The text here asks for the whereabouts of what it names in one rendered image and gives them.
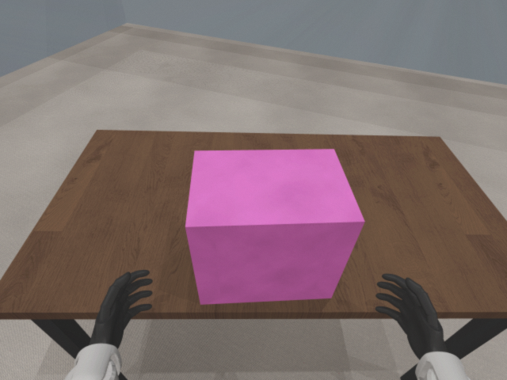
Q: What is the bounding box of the right robot hand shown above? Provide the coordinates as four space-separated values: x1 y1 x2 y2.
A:
375 274 448 359

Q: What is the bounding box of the left robot hand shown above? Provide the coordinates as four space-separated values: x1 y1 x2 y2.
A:
89 270 153 349

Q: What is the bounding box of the carton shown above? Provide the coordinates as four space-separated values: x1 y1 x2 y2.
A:
185 149 365 305

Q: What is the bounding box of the table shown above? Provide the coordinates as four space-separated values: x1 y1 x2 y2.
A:
0 130 507 380

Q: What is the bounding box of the robot right forearm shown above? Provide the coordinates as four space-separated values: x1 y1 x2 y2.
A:
415 351 471 380

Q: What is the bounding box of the robot left forearm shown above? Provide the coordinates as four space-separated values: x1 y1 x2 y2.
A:
64 344 122 380

